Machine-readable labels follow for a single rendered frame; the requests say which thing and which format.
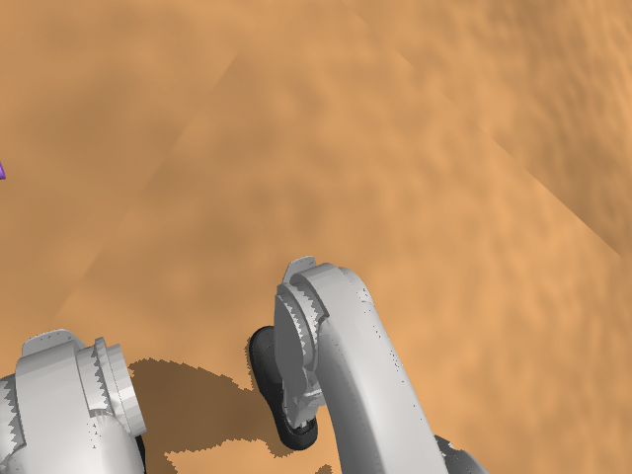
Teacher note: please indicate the right robot foot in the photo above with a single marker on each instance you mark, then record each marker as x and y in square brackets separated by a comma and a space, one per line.
[269, 380]

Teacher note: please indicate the right robot hand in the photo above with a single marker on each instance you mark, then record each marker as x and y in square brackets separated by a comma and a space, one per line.
[458, 462]

